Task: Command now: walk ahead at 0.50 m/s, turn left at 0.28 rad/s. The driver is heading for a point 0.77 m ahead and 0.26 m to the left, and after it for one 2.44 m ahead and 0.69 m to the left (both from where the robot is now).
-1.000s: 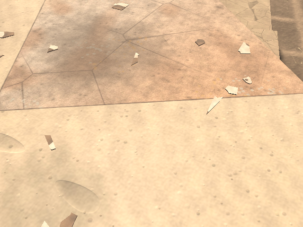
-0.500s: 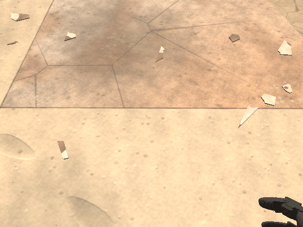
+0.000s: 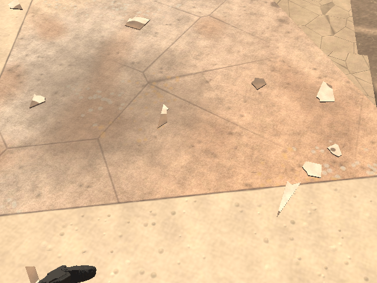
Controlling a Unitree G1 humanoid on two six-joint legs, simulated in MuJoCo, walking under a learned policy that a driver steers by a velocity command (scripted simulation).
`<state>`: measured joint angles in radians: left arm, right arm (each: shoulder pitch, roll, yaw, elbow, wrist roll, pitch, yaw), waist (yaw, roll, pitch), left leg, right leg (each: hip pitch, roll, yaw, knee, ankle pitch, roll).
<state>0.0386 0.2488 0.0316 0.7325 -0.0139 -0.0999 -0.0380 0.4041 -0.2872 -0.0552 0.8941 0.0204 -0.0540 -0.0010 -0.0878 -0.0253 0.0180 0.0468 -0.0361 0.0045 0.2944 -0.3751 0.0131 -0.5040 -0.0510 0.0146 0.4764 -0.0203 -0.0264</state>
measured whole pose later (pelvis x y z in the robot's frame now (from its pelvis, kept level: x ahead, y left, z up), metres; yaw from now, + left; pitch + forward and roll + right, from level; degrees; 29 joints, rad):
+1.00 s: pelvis +0.53 +0.12 +0.01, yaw +33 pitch +2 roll +0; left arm 0.01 0.28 0.05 0.71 0.00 -0.11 -0.03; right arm 0.37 -0.29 -0.08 0.74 0.02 -0.04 -0.02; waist -0.08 -0.05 0.02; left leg -0.07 -0.11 -0.19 0.41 -0.37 0.07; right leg -0.54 -0.01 0.07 0.49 0.03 0.03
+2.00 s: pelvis +0.72 +0.18 +0.00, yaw +7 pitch +2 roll +1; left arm 0.18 0.31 0.07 0.64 0.01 0.04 -0.01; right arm 0.13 -0.33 -0.09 0.74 -0.01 0.02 -0.03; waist -0.01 0.04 0.06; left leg -0.46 0.05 0.01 1.00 -0.51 -0.06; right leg -0.31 0.02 0.02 0.55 -0.27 -0.04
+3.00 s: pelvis +0.74 +0.22 +0.00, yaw +2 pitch -2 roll +0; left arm 0.24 0.25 0.05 0.90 -0.01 0.01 0.04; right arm 0.22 -0.25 -0.02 0.90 0.01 -0.02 -0.02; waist 0.00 0.00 0.01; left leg -0.17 -0.02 0.00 0.52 -0.32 0.04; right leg -0.25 0.03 0.08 0.61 -0.38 -0.01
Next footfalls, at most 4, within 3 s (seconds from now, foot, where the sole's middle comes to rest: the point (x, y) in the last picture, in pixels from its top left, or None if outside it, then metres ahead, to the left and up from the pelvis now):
0.02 right None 0.18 -0.13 -0.77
0.54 left None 0.42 0.17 -0.77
1.04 right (150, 208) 0.77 0.12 -0.77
1.50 left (87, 221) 0.73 0.36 -0.77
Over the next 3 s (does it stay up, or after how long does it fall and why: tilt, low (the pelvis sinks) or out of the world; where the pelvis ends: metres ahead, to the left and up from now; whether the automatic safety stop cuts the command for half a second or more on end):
stays up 0.74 0.22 0.00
